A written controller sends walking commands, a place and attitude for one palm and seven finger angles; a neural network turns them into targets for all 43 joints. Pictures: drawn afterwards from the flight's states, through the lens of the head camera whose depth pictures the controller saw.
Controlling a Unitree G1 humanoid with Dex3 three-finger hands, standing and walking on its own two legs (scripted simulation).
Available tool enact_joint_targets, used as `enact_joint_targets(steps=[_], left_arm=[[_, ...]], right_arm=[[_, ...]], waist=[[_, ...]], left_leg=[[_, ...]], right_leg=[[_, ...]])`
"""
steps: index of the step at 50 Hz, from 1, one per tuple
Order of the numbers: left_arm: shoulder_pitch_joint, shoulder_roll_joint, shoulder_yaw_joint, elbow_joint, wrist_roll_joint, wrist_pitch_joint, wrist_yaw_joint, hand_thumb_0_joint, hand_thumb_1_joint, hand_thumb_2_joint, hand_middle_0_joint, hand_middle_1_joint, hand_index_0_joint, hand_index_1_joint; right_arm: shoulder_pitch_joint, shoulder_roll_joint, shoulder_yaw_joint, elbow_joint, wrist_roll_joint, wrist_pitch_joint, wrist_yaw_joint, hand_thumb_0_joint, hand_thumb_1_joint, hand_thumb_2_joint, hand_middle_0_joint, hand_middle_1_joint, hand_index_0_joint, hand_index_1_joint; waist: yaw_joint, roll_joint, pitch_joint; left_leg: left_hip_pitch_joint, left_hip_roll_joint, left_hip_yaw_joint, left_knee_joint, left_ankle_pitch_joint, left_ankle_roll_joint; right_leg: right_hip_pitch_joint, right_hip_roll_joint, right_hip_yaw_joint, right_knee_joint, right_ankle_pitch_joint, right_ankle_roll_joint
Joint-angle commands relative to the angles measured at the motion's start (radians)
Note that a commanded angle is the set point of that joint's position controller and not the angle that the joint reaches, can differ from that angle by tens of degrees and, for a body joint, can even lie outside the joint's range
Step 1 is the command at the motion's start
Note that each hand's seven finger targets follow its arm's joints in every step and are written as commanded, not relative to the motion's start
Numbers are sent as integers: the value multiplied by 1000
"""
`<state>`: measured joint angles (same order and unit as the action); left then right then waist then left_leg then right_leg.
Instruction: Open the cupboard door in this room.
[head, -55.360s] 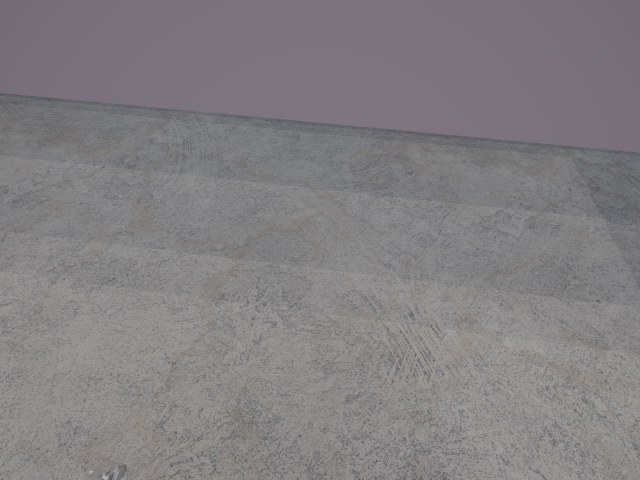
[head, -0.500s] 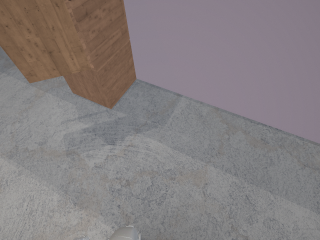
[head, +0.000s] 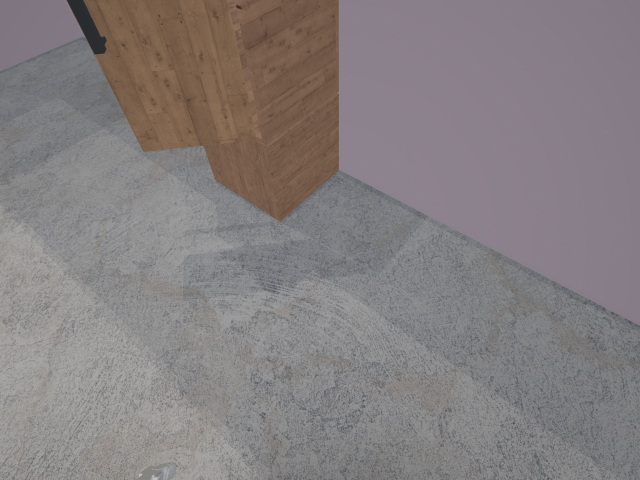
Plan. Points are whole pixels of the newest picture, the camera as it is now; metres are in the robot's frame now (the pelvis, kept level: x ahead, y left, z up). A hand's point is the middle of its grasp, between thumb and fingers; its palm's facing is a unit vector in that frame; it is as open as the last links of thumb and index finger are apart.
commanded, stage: turn to face it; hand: left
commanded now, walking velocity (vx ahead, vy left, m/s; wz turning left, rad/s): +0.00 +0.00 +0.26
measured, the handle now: (87, 15) +1.04 +0.60 +0.09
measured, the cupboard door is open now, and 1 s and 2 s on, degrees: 46 46 46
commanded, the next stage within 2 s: take the last steps up to it in 0.08 s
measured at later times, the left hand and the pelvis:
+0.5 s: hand out of the picture -0.07 +0.19 -0.16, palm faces +0.31 -0.93 -0.21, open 7.4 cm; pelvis +0.02 +0.02 +0.01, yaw +12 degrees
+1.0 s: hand (155, 405) +0.24 +0.28 -0.15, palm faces +0.21 -0.95 -0.22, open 7.4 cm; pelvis +0.16 +0.08 -0.01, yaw +13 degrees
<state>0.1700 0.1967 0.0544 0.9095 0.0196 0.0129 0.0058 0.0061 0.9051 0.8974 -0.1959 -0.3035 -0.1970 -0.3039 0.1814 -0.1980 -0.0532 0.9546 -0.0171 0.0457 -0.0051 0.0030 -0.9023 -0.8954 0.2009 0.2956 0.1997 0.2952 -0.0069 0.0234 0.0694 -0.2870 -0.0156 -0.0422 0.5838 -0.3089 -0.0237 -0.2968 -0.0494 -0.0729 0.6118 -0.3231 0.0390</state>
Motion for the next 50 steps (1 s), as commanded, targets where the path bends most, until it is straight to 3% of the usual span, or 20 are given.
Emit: enact_joint_targets(steps=[1,4,7,11,17,21,24,25,26,27,28,32,35,43,45,46,47,48,49,50], left_arm=[[167,213,42,-14,2,-36,25,0,900,900,-200,-300,-200,-300],[55,135,26,-31,-1,-34,31,0,900,900,-200,-300,-200,-300],[61,117,22,-21,4,-40,33,0,900,900,-200,-300,-200,-300],[151,134,34,22,5,-47,29,0,900,900,-200,-300,-200,-300],[231,157,49,89,13,-58,16,0,900,900,-200,-300,-200,-300],[217,173,56,108,16,-62,9,0,900,900,-200,-300,-200,-300],[159,183,59,114,10,-55,2,0,900,900,-200,-300,-200,-300],[142,163,55,109,6,-51,-3,0,900,900,-200,-300,-200,-300],[135,106,46,90,0,-46,-12,0,900,900,-200,-300,-200,-300],[59,62,26,37,4,-47,-16,0,900,900,-200,-300,-200,-300],[-6,56,21,13,9,-47,-11,0,900,900,-200,-300,-200,-300],[64,54,19,83,12,-35,-22,0,900,900,-200,-300,-200,-300],[86,34,8,93,9,-31,-18,0,900,900,-200,-300,-200,-300],[-64,17,6,18,3,-35,-24,0,900,900,-200,-300,-200,-300],[-10,26,13,30,4,-38,-24,0,900,900,-200,-300,-200,-300],[91,43,20,59,6,-45,-21,0,900,900,-200,-300,-200,-300],[232,95,36,101,9,-60,-15,0,900,900,-200,-300,-200,-300],[374,190,61,137,14,-67,-2,0,900,900,-200,-300,-200,-300],[379,233,66,143,-6,-66,0,0,900,900,-200,-300,-200,-300],[264,193,58,110,-9,-60,7,0,900,900,-200,-300,-200,-300]], right_arm=[[-46,-113,-39,-86,3,-8,-1,0,-900,-900,200,300,200,300],[-35,-87,-38,-28,3,6,10,0,-900,-900,200,300,200,300],[-18,-64,-32,-2,5,11,16,0,-900,-900,200,300,200,300],[-52,-40,-17,4,1,1,17,0,-900,-900,200,300,200,300],[-136,-51,-15,-20,0,-18,33,0,-900,-900,200,300,200,300],[-150,-45,-11,-37,1,-31,42,0,-900,-900,200,300,200,300],[-26,-47,-4,-1,0,-46,38,0,-900,-900,200,300,200,300],[52,-88,-14,24,-1,-52,29,0,-900,-900,200,300,200,300],[159,-176,-37,48,-11,-57,17,0,-900,-900,200,300,200,300],[268,-247,-52,63,-15,-51,5,0,-900,-900,200,300,200,300],[275,-246,-45,75,-14,-50,-5,0,-900,-900,200,300,200,300],[129,-117,-5,30,-8,-83,-16,0,-900,-900,200,300,200,300],[172,-103,2,55,-4,-102,-16,0,-900,-900,200,300,200,300],[249,-103,2,127,-15,-100,-13,0,-900,-900,200,300,200,300],[243,-106,4,140,-14,-98,-14,0,-900,-900,200,300,200,300],[235,-108,4,143,-10,-98,-15,0,-900,-900,200,300,200,300],[230,-98,3,140,1,-103,-10,0,-900,-900,200,300,200,300],[261,-56,5,118,12,-111,-3,0,-900,-900,200,300,200,300],[259,-72,-2,111,7,-100,-5,0,-900,-900,200,300,200,300],[184,-74,-13,106,1,-87,-2,0,-900,-900,200,300,200,300]], waist=[[66,-324,-106],[8,-181,-35],[4,-194,-39],[50,-166,-73],[96,-186,-33],[82,-171,-23],[14,-153,-49],[-26,-67,-67],[-82,168,-105],[-124,304,-96],[-125,198,-60],[-6,86,27],[17,54,8],[6,61,75],[41,28,63],[89,-6,18],[147,-88,-51],[181,-292,-156],[148,-344,-168],[123,-219,-59]], left_leg=[[-236,-5,-34,482,-317,3],[-264,30,-18,656,-135,-16],[-220,39,16,575,-84,-28],[-219,37,63,373,-126,-33],[-254,62,89,260,-150,-15],[-179,60,110,133,-138,3],[101,8,195,-106,1,14],[268,15,181,-178,10,28],[414,196,-68,-246,-76,104],[450,367,-315,-341,-34,201],[368,402,-340,-371,-67,253],[217,280,-135,-400,126,211],[243,251,-44,-390,369,224],[166,257,-7,-373,343,220],[124,233,11,-302,374,198],[100,196,40,-177,441,174],[-11,132,84,31,422,133],[-238,-4,152,342,79,75],[-295,-21,81,628,-244,59],[-341,37,5,717,-169,55]], right_leg=[[189,-420,384,-316,443,-200],[146,-294,177,-284,468,-170],[137,-266,74,-296,454,-142],[270,-292,83,-293,474,-160],[303,-372,152,-367,160,-188],[246,-389,118,-368,70,-182],[98,-315,-10,-267,39,-117],[-15,-268,-59,-162,8,-82],[-188,-154,-153,92,-83,-33],[-367,-53,-138,361,-289,-8],[-418,-65,-35,490,-293,-34],[-376,-109,30,566,-32,-34],[-345,-97,11,486,21,-20],[-162,-54,-33,118,61,-40],[-28,-19,-57,55,83,-55],[110,2,-68,-17,99,-68],[339,-52,15,-89,96,-99],[561,-333,415,-224,59,-205],[479,-486,661,-388,-28,-270],[310,-469,638,-443,-202,-256]])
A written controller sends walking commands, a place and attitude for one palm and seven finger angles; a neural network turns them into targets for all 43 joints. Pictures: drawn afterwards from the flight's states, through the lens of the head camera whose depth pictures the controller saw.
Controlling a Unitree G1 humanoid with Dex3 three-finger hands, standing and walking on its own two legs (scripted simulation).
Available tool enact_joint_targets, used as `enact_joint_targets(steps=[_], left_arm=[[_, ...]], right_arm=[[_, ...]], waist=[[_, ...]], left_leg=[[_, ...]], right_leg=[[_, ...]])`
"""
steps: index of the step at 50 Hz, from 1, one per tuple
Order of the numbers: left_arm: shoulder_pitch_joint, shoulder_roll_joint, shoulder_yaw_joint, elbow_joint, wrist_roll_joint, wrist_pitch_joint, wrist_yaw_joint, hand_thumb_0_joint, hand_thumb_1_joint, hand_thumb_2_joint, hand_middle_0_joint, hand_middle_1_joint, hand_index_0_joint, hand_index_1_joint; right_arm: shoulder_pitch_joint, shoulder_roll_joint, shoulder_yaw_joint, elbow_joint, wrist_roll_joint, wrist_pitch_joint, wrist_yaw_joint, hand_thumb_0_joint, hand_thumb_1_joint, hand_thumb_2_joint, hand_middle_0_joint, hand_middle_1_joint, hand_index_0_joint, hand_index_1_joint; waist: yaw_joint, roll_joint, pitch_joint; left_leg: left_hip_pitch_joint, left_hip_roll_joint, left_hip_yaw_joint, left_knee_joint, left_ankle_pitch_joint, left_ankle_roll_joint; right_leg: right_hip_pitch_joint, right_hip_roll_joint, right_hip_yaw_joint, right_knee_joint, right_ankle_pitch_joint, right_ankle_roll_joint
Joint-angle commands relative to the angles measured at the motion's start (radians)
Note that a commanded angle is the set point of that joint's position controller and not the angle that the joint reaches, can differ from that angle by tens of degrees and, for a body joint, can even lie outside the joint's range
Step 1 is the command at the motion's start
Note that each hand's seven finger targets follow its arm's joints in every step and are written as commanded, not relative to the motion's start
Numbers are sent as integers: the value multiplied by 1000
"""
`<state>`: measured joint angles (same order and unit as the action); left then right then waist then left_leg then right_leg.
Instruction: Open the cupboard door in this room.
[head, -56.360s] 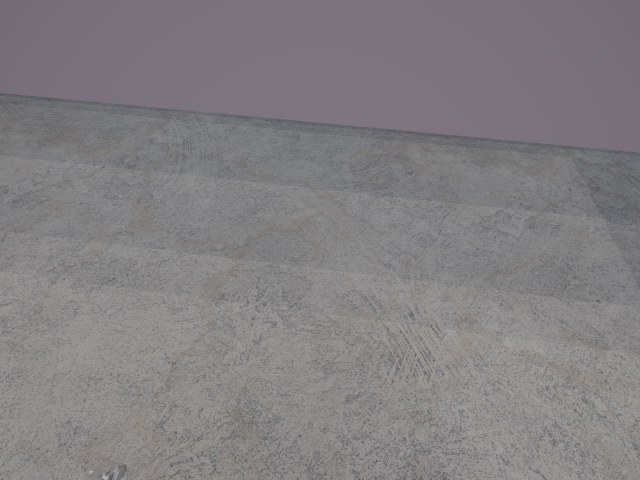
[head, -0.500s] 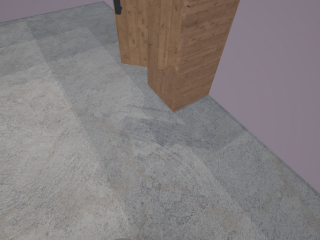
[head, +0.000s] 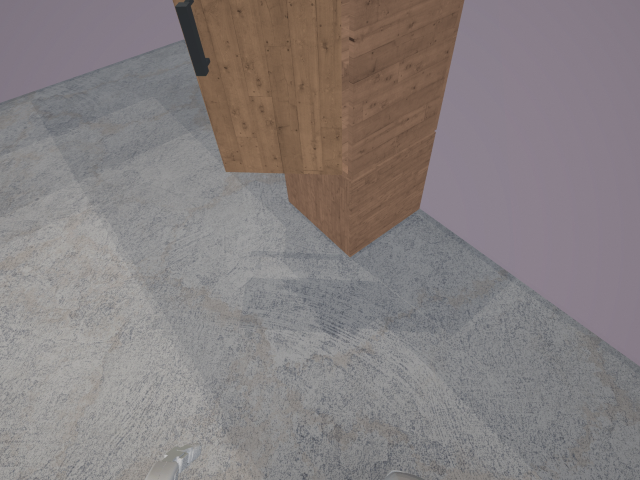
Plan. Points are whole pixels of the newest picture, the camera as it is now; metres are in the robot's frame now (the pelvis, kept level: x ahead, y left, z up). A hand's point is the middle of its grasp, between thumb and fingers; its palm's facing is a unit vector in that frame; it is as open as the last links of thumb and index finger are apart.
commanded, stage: take the last steps up to it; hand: left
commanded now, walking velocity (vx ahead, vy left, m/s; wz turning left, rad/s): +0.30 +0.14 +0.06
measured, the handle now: (196, 37) +0.98 +0.31 +0.10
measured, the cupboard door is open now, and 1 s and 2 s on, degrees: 46 46 46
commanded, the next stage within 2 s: come to a stop and stand still in 0.82 s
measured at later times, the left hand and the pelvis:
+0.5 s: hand out of the picture +0.11 +0.24 -0.17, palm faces +0.14 -0.98 -0.13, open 7.4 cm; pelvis +0.18 +0.09 +0.00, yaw +2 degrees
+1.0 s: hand (198, 281) +0.48 +0.26 -0.15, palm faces -0.03 -0.98 -0.20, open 7.4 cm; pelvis +0.37 +0.10 +0.01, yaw -2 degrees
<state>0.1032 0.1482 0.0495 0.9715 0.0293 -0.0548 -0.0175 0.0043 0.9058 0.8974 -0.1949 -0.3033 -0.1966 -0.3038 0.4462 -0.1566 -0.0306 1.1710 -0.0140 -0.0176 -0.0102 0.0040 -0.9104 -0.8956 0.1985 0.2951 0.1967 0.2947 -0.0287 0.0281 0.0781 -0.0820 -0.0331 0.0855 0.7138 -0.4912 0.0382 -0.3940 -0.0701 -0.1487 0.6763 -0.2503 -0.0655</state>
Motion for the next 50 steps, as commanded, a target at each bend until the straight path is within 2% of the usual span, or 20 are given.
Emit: enact_joint_targets(steps=[1,3,5,11,18,20,21,22,24,26,28,30,40,43,44,45,46,47,49,50], left_arm=[[240,187,46,28,-17,6,34,0,900,900,-200,-300,-200,-300],[163,106,26,17,-14,-7,34,0,900,900,-200,-300,-200,-300],[184,81,16,38,-12,-20,31,0,900,900,-200,-300,-200,-300],[243,112,25,79,-9,-40,23,0,900,900,-200,-300,-200,-300],[254,169,36,114,1,-21,29,0,900,900,-200,-300,-200,-300],[237,160,40,112,-4,-9,28,0,900,900,-200,-300,-200,-300],[254,123,33,105,-7,-4,23,0,900,900,-200,-300,-200,-300],[294,62,24,87,-16,-2,16,0,900,900,-200,-300,-200,-300],[169,49,14,37,-11,-1,27,0,900,900,-200,-300,-200,-300],[146,63,23,57,-7,4,15,0,900,900,-200,-300,-200,-300],[183,36,18,77,-2,13,8,0,900,900,-200,-300,-200,-300],[208,24,16,79,-2,26,9,0,900,900,-200,-300,-200,-300],[39,36,3,-4,-5,31,6,0,900,900,-200,-300,-200,-300],[167,72,12,29,-5,19,9,0,900,900,-200,-300,-200,-300],[279,126,25,64,-4,7,16,0,900,900,-200,-300,-200,-300],[391,214,47,95,-4,-1,25,0,900,900,-200,-300,-200,-300],[418,246,49,105,-24,-5,30,0,900,900,-200,-300,-200,-300],[325,199,36,84,-22,0,44,0,900,900,-200,-300,-200,-300],[176,135,14,38,-19,3,53,0,900,900,-200,-300,-200,-300],[135,121,7,32,-15,2,56,0,900,900,-200,-300,-200,-300]], right_arm=[[-132,-89,-35,-118,-5,-17,7,0,-900,-900,200,300,200,300],[-73,-32,-27,-82,-14,5,15,0,-900,-900,200,300,200,300],[-36,-17,-25,-64,-16,17,21,0,-900,-900,200,300,200,300],[-156,-14,-27,-118,-13,10,36,0,-900,-900,200,300,200,300],[-281,-50,-27,-184,-6,-19,49,0,-900,-900,200,300,200,300],[-161,-92,-34,-145,-11,-32,39,0,-900,-900,200,300,200,300],[-32,-166,-51,-111,-18,-39,27,0,-900,-900,200,300,200,300],[64,-276,-81,-98,-30,-38,12,0,-900,-900,200,300,200,300],[46,-263,-71,-104,-24,-28,-11,0,-900,-900,200,300,200,300],[-80,-163,-45,-149,-19,-38,-14,0,-900,-900,200,300,200,300],[-92,-126,-31,-149,-18,-59,-17,0,-900,-900,200,300,200,300],[-91,-112,-25,-140,-13,-66,-18,0,-900,-900,200,300,200,300],[-22,-119,-18,-84,-21,-47,-14,0,-900,-900,200,300,200,300],[-38,-122,-13,-68,-15,-39,-13,0,-900,-900,200,300,200,300],[-51,-110,-12,-72,-4,-41,-10,0,-900,-900,200,300,200,300],[-29,-79,-11,-90,6,-45,-2,0,-900,-900,200,300,200,300],[-55,-86,-14,-106,8,-32,-3,0,-900,-900,200,300,200,300],[-118,-86,-19,-114,8,-17,-8,0,-900,-900,200,300,200,300],[-117,-38,-7,-94,8,1,-12,0,-900,-900,200,300,200,300],[-86,-13,0,-81,8,15,-12,0,-900,-900,200,300,200,300]], waist=[[107,-127,26],[40,-124,21],[24,-162,-1],[45,-140,-15],[54,-196,5],[-10,-118,-34],[-58,37,-123],[-76,304,-201],[-82,297,-192],[-26,125,-81],[12,24,-55],[35,51,-71],[20,46,10],[90,-8,-38],[135,-76,-86],[152,-256,-158],[155,-333,-168],[126,-247,-100],[57,-95,-56],[25,-102,-74]], left_leg=[[-556,102,-144,575,126,-10],[-474,136,-120,502,251,-36],[-440,140,-84,418,295,-60],[-511,148,-32,175,343,-91],[-339,106,11,-124,273,-57],[-88,58,56,-256,298,-46],[104,135,-20,-280,295,-19],[259,357,-335,-337,319,62],[179,438,-420,-451,277,134],[16,392,-292,-478,322,125],[-34,354,-191,-498,467,107],[-7,335,-117,-504,589,119],[-2,306,-19,-448,719,114],[-68,252,10,-262,717,64],[-196,192,45,-99,619,23],[-408,64,111,152,251,-27],[-461,28,33,406,-133,-41],[-470,75,-65,451,-97,-44],[-393,121,-97,363,16,-61],[-324,119,-88,282,39,-71]], right_leg=[[257,-398,579,-518,-298,-108],[134,-297,310,-525,-143,-38],[125,-241,192,-531,-14,-18],[274,-233,103,-501,217,-44],[280,-278,98,-415,182,-35],[190,-213,39,-253,190,-2],[103,-145,-13,-31,124,22],[-115,-5,-63,255,-262,60],[-265,-13,104,588,-300,31],[-260,-70,145,621,-135,33],[-211,-79,136,557,-82,50],[-206,-71,127,499,-48,61],[-57,-16,43,32,15,43],[208,31,11,-133,89,25],[409,-34,105,-162,181,-9],[598,-276,439,-250,319,-120],[557,-402,596,-366,411,-219],[421,-383,525,-382,471,-210],[258,-301,305,-369,614,-146],[206,-267,221,-357,683,-120]])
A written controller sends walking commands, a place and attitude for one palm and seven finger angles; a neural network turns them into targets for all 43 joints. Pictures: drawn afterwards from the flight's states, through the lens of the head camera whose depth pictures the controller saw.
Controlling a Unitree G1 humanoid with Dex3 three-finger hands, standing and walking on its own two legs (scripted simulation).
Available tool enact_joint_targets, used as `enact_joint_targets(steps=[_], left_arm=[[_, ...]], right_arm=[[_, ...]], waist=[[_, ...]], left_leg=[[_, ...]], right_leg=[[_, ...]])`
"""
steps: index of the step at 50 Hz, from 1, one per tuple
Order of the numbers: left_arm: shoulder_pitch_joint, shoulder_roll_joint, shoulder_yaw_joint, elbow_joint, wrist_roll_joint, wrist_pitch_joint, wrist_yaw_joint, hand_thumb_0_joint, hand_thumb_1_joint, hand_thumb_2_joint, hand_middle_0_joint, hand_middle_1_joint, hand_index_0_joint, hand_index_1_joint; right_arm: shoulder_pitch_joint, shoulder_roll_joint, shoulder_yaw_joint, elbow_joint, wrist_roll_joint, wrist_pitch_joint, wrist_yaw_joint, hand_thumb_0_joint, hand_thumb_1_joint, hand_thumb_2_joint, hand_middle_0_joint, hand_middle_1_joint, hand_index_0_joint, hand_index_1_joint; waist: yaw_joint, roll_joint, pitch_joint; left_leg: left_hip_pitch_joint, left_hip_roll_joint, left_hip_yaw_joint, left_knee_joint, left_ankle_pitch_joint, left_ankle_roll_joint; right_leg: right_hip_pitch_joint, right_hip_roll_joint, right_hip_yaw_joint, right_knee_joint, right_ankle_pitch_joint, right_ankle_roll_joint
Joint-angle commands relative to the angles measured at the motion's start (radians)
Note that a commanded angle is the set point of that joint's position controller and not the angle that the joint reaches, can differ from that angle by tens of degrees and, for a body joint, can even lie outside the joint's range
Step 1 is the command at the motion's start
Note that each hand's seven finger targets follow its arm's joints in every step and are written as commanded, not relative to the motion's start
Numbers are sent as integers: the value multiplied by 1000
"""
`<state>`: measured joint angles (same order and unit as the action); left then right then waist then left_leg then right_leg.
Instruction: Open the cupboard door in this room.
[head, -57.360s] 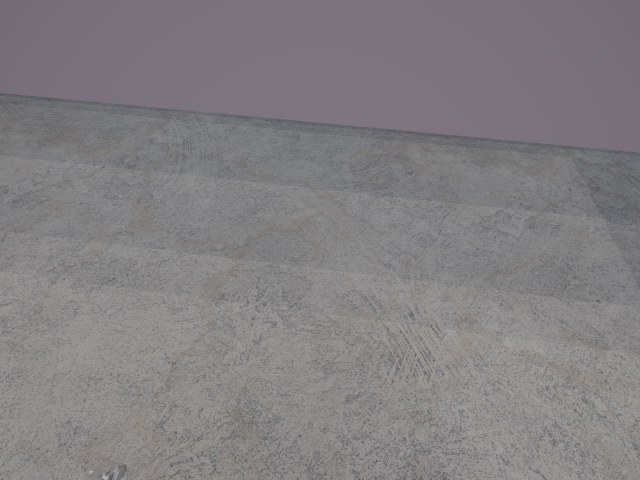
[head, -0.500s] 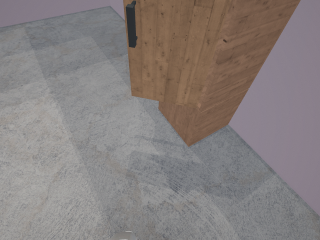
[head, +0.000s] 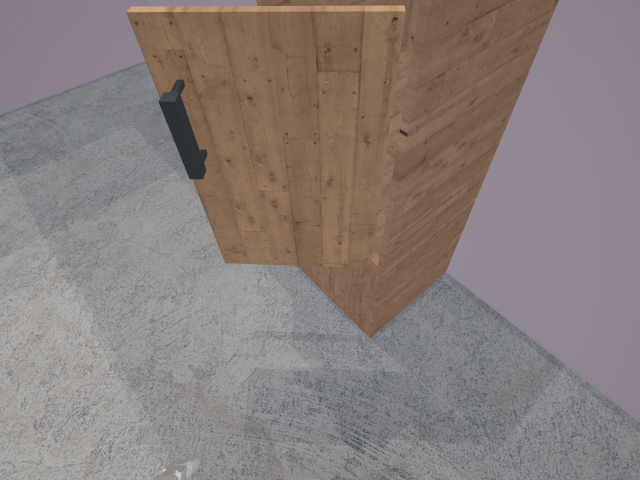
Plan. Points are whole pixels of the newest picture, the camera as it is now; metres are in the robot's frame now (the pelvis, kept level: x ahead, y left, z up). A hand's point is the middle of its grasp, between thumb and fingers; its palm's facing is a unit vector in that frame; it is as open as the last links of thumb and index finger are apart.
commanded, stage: come to a stop and stand still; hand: left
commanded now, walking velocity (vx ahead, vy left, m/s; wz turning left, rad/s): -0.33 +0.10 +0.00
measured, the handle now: (188, 131) +0.60 +0.23 +0.09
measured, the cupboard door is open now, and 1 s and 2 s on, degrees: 46 46 46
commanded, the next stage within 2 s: look again from close up in 0.94 s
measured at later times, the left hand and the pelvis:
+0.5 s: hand out of the picture +0.08 +0.23 -0.17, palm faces +0.02 -0.98 -0.21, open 7.4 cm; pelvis +0.03 +0.04 +0.01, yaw -2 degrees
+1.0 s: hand out of the picture +0.03 +0.16 -0.17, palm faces +0.00 -0.98 -0.19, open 7.3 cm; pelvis +0.01 -0.01 +0.01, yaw -1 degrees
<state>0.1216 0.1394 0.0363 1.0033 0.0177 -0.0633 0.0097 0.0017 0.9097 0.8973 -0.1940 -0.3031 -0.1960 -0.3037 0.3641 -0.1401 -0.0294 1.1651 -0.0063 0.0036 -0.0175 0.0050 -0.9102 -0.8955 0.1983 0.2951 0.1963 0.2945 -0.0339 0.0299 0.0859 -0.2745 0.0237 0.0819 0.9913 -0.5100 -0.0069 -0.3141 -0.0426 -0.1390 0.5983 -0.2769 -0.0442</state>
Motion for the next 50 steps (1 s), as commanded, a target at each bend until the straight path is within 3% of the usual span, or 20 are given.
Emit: enact_joint_targets(steps=[1,5,9,10,11,12,13,15,17,20,28,30,32,33,35,37,39,41,44,50], left_arm=[[92,130,16,-1,-2,13,29,0,900,900,-200,-300,-200,-300],[108,161,37,-1,2,37,34,0,900,900,-200,-300,-200,-300],[85,183,50,-8,-1,63,35,0,900,900,-200,-300,-200,-300],[90,170,48,-13,-5,70,35,0,900,900,-200,-300,-200,-300],[137,128,39,-26,-10,80,34,0,900,900,-200,-300,-200,-300],[142,94,25,-36,-12,87,38,0,900,900,-200,-300,-200,-300],[121,102,25,-44,-12,99,39,0,900,900,-200,-300,-200,-300],[108,119,37,-29,-10,106,34,0,900,900,-200,-300,-200,-300],[131,119,39,-17,-6,104,25,0,900,900,-200,-300,-200,-300],[131,127,43,-31,-4,114,18,0,900,900,-200,-300,-200,-300],[148,94,22,-41,-5,100,5,0,900,900,-200,-300,-200,-300],[222,110,24,-13,-3,92,9,0,900,900,-200,-300,-200,-300],[183,199,29,-18,8,74,18,0,900,900,-200,-300,-200,-300],[134,224,21,-30,4,73,19,0,900,900,-200,-300,-200,-300],[96,185,9,-14,1,56,22,0,900,900,-200,-300,-200,-300],[83,157,0,4,-6,52,23,0,900,900,-200,-300,-200,-300],[100,144,-6,19,-14,50,23,0,900,900,-200,-300,-200,-300],[119,125,-8,33,-15,56,25,0,900,900,-200,-300,-200,-300],[144,128,-7,67,-18,63,20,0,900,900,-200,-300,-200,-300],[175,106,-8,91,-20,58,21,0,900,900,-200,-300,-200,-300]], right_arm=[[21,-14,1,-63,5,7,-4,0,-900,-900,200,300,200,300],[-8,-28,-13,-80,2,29,-2,0,-900,-900,200,300,200,300],[-34,-70,-33,-105,-5,33,-3,0,-900,-900,200,300,200,300],[-20,-97,-38,-106,-7,26,-3,0,-900,-900,200,300,200,300],[-22,-160,-47,-125,-15,16,-5,0,-900,-900,200,300,200,300],[2,-215,-56,-138,-18,16,-8,0,-900,-900,200,300,200,300],[-21,-229,-56,-147,-23,13,-22,0,-900,-900,200,300,200,300],[-109,-216,-48,-183,-25,14,-39,0,-900,-900,200,300,200,300],[-146,-192,-40,-201,-24,8,-44,0,-900,-900,200,300,200,300],[-121,-208,-47,-197,-18,5,-47,0,-900,-900,200,300,200,300],[-121,-238,-67,-184,-20,13,-23,0,-900,-900,200,300,200,300],[-138,-220,-67,-185,-10,17,-17,0,-900,-900,200,300,200,300],[-141,-114,-46,-196,1,21,-3,0,-900,-900,200,300,200,300],[-171,-100,-32,-203,-4,26,8,0,-900,-900,200,300,200,300],[-183,-110,-32,-178,-13,32,5,0,-900,-900,200,300,200,300],[-118,-101,-25,-126,-10,28,0,0,-900,-900,200,300,200,300],[-76,-101,-18,-87,-9,18,-4,0,-900,-900,200,300,200,300],[-56,-114,-16,-65,-11,15,-8,0,-900,-900,200,300,200,300],[-60,-102,-7,-40,-12,10,-13,0,-900,-900,200,300,200,300],[-23,-92,-3,-25,-12,5,-19,0,-900,-900,200,300,200,300]], waist=[[15,-141,-101],[36,-155,-133],[15,-190,-92],[8,-127,-102],[23,67,-136],[4,212,-141],[-5,217,-144],[15,198,-110],[34,89,-117],[17,110,-167],[6,158,-179],[40,104,-177],[22,-172,-94],[18,-174,-63],[19,-302,-8],[-3,-210,-34],[-3,-119,-32],[5,-96,23],[21,18,32],[25,-27,1]], left_leg=[[-82,50,-67,-71,75,-34],[-76,0,-17,-234,123,-47],[11,3,-13,-445,306,-41],[92,47,-39,-524,502,-22],[154,217,-222,-544,848,58],[87,352,-330,-617,1014,162],[43,382,-365,-657,964,217],[2,349,-323,-646,877,226],[77,309,-253,-613,915,207],[156,299,-217,-623,886,191],[120,258,-225,-641,565,154],[23,203,-180,-606,390,97],[-98,46,-55,-479,164,-9],[-44,10,-46,-425,125,-22],[-56,15,-67,-363,139,-15],[22,23,-68,-419,245,-20],[105,41,-89,-509,426,-12],[89,74,-111,-558,399,-8],[60,67,-120,-589,389,-2],[77,65,-113,-594,401,-2]], right_leg=[[106,-260,145,-266,743,-121],[181,-227,123,-204,749,-113],[111,-212,119,-117,574,-75],[55,-179,104,-60,447,-38],[-29,-83,47,33,171,28],[-8,5,22,207,-264,54],[-35,37,102,393,-402,54],[-95,22,199,545,-330,50],[-148,24,184,563,-247,63],[-161,19,181,540,-211,83],[39,27,83,32,-169,64],[184,21,71,-187,12,54],[147,-197,314,-355,-19,-31],[26,-260,329,-383,-54,-71],[21,-208,296,-338,184,-80],[47,-171,228,-277,275,-65],[16,-122,194,-244,170,-19],[4,-83,196,-290,-23,3],[55,-69,195,-289,-36,6],[95,-69,187,-303,-13,1]])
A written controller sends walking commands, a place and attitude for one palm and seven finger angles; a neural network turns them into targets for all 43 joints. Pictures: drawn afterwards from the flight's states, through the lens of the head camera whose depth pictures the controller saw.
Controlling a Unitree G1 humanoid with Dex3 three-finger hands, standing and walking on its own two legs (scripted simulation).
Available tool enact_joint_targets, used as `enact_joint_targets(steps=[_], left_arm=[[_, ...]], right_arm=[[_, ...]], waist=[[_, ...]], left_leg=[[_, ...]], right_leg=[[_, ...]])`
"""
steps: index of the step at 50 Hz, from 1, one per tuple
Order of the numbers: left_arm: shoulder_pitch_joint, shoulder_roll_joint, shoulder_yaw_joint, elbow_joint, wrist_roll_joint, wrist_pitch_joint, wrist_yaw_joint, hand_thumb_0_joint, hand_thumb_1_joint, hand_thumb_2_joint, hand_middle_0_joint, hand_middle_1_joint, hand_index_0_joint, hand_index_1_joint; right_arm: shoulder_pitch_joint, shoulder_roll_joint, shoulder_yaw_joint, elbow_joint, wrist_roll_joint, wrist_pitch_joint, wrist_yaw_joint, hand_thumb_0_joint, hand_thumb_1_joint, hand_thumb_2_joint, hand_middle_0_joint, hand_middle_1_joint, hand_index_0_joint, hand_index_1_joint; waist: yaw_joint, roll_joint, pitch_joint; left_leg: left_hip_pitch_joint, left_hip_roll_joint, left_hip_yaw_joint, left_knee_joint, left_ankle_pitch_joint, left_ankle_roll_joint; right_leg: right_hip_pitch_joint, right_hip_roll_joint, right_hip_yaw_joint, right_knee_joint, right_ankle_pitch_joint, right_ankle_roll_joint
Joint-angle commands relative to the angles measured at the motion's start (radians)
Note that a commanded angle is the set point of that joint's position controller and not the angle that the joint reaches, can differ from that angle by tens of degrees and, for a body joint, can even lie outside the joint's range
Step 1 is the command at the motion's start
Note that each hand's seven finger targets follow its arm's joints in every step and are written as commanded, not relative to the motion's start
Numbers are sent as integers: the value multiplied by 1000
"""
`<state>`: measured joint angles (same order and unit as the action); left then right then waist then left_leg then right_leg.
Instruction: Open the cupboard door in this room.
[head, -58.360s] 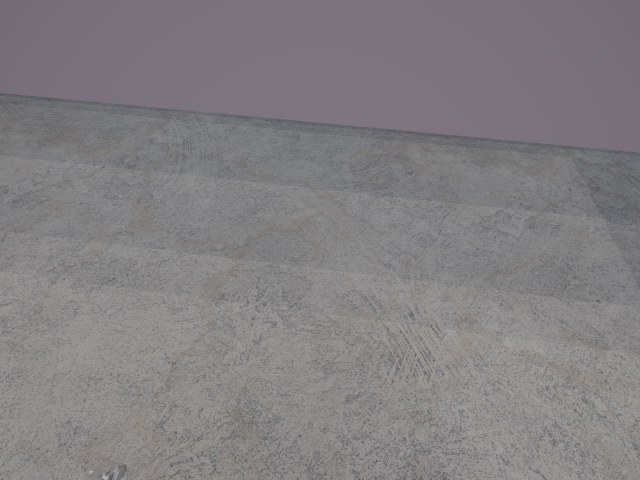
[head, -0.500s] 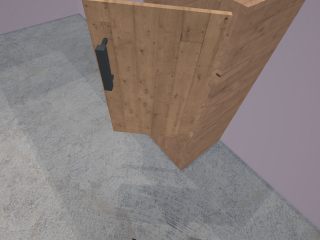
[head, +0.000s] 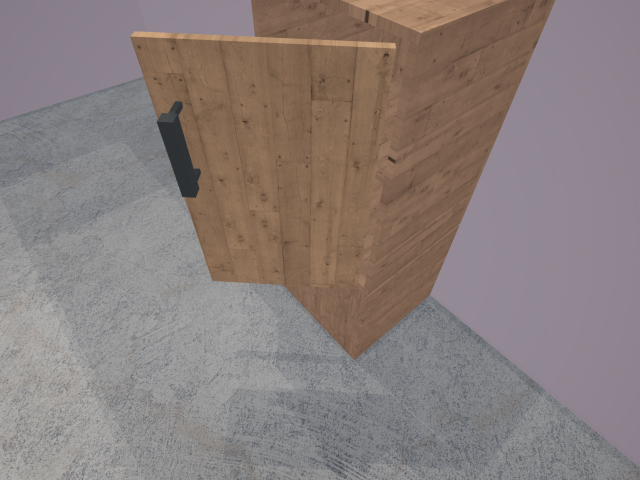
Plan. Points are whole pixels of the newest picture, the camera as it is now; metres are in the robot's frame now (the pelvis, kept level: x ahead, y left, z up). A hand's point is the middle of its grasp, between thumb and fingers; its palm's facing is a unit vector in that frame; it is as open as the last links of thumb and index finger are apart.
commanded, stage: look again from close up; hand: left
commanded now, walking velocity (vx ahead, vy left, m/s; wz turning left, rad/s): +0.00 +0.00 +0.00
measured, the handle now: (184, 150) +0.59 +0.25 +0.08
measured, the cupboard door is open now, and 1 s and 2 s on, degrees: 46 46 46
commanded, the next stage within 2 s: shuffle to correct the standing spot in 0.58 s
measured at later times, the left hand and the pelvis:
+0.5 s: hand out of the picture +0.05 +0.24 -0.17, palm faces +0.01 -0.97 -0.24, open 7.4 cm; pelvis -0.02 +0.03 -0.01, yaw -1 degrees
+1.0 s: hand out of the picture -0.10 +0.23 -0.19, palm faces +0.06 -0.98 -0.17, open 7.4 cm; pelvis -0.02 +0.06 -0.01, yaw +0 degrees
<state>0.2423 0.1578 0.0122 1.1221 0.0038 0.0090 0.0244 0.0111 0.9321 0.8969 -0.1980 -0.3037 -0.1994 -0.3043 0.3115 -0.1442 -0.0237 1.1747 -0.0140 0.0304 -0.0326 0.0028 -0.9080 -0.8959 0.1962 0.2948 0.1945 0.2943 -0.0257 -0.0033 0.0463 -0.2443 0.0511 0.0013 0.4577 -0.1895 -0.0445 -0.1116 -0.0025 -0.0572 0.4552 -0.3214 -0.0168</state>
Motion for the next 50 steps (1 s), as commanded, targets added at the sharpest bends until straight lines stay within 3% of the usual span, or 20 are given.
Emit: enact_joint_targets(steps=[1,2,3,4,6,8,10,12,13,17,21,24,30,34,36,40,44,47,49,50], left_arm=[[58,86,16,-23,-6,-16,7,0,900,900,-200,-300,-200,-300],[60,313,14,-127,23,-44,13,0,900,900,-200,-300,-200,-300],[23,242,51,-132,19,-57,17,0,900,900,-200,-300,-200,-300],[34,242,48,-146,14,-63,18,0,900,900,-200,-300,-200,-300],[74,193,47,-154,14,-56,21,0,900,900,-200,-300,-200,-300],[103,163,38,-164,15,-41,24,0,900,900,-200,-300,-200,-300],[103,169,40,-189,17,-28,25,0,900,900,-200,-300,-200,-300],[125,152,30,-202,17,-21,26,0,900,900,-200,-300,-200,-300],[124,158,29,-210,15,-16,25,0,900,900,-200,-300,-200,-300],[98,171,25,-234,17,-10,19,0,900,900,-200,-300,-200,-300],[66,198,24,-240,19,-9,11,0,900,900,-200,-300,-200,-300],[64,206,23,-234,21,-10,7,0,900,900,-200,-300,-200,-300],[96,191,18,-208,22,-11,3,0,900,900,-200,-300,-200,-300],[130,177,16,-179,23,-11,4,0,900,900,-200,-300,-200,-300],[164,151,12,-153,24,-10,4,0,900,900,-200,-300,-200,-300],[225,143,20,-123,27,0,3,0,900,900,-200,-300,-200,-300],[247,160,38,-103,20,-6,2,0,900,900,-200,-300,-200,-300],[182,170,52,-121,19,-12,9,0,900,900,-200,-300,-200,-300],[160,146,48,-126,21,-9,6,0,900,900,-200,-300,-200,-300],[171,116,44,-124,21,-5,3,0,900,900,-200,-300,-200,-300]], right_arm=[[36,-87,-7,-31,-4,-24,-5,0,-900,-900,200,300,200,300],[-53,-238,-13,-179,-6,-40,12,0,-900,-900,200,300,200,300],[-40,-228,-44,-206,-14,-67,3,0,-900,-900,200,300,200,300],[-24,-202,-38,-209,-12,-72,-3,0,-900,-900,200,300,200,300],[2,-146,-29,-223,-11,-71,-6,0,-900,-900,200,300,200,300],[16,-118,-20,-234,-10,-61,-2,0,-900,-900,200,300,200,300],[8,-143,-26,-244,-7,-55,-4,0,-900,-900,200,300,200,300],[11,-144,-23,-244,-7,-53,-1,0,-900,-900,200,300,200,300],[-1,-157,-26,-248,-6,-48,-1,0,-900,-900,200,300,200,300],[-53,-182,-29,-268,-8,-44,6,0,-900,-900,200,300,200,300],[-97,-213,-29,-283,-9,-40,14,0,-900,-900,200,300,200,300],[-110,-220,-28,-287,-10,-40,20,0,-900,-900,200,300,200,300],[-107,-226,-27,-273,-8,-41,23,0,-900,-900,200,300,200,300],[-91,-220,-27,-248,-5,-39,23,0,-900,-900,200,300,200,300],[-63,-198,-20,-221,-7,-31,25,0,-900,-900,200,300,200,300],[-37,-182,-21,-199,-10,-13,25,0,-900,-900,200,300,200,300],[4,-130,-19,-187,-7,-14,26,0,-900,-900,200,300,200,300],[75,-97,-22,-175,-6,-23,26,0,-900,-900,200,300,200,300],[135,-97,-22,-161,-3,-34,26,0,-900,-900,200,300,200,300],[167,-125,-27,-152,-6,-39,23,0,-900,-900,200,300,200,300]], waist=[[18,2,34],[15,-20,159],[4,121,-32],[8,92,-142],[16,-66,-163],[17,-127,-106],[17,-70,-62],[23,0,-86],[21,-7,-63],[26,19,-17],[21,32,40],[22,43,45],[29,56,11],[32,48,8],[31,44,-14],[42,29,65],[33,-103,76],[-9,-161,71],[-29,-61,87],[-34,71,104]], left_leg=[[49,41,-34,-63,93,37],[18,28,-62,-7,51,47],[13,38,-41,54,114,56],[14,30,-45,92,170,63],[-38,11,-9,109,145,62],[-59,-1,14,102,124,67],[-33,14,11,89,220,73],[35,37,0,94,361,81],[35,44,-8,97,346,82],[12,49,-32,54,238,88],[-42,40,-52,-11,13,80],[-65,39,-73,-63,-108,79],[-69,53,-108,-134,-201,82],[-75,53,-115,-159,-230,80],[-62,42,-106,-160,-298,73],[-126,15,-85,-138,-397,73],[-131,-53,10,66,-272,62],[-49,-51,57,194,-196,63],[20,-36,27,63,-255,70],[28,13,-81,-58,-371,86]], right_leg=[[-96,-108,99,-154,51,-26],[-184,-93,100,-168,107,-18],[-118,-139,133,-59,194,-40],[-39,-140,138,-40,320,-53],[22,-157,139,-6,522,-65],[18,-148,117,24,613,-52],[-29,-124,93,42,557,-43],[-54,-100,74,53,480,-28],[-83,-91,75,42,410,-21],[-125,-77,78,7,222,-12],[-166,-74,89,-38,51,-10],[-165,-71,87,-55,-3,-8],[-136,-72,66,-58,2,3],[-124,-74,60,-66,-3,6],[-121,-73,59,-77,-93,8],[-164,-76,84,-99,-260,-8],[-196,-162,206,-182,-358,-62],[-282,-222,230,-215,-383,-88],[-343,-165,154,-97,-356,-65],[-374,-95,90,34,-325,-43]])
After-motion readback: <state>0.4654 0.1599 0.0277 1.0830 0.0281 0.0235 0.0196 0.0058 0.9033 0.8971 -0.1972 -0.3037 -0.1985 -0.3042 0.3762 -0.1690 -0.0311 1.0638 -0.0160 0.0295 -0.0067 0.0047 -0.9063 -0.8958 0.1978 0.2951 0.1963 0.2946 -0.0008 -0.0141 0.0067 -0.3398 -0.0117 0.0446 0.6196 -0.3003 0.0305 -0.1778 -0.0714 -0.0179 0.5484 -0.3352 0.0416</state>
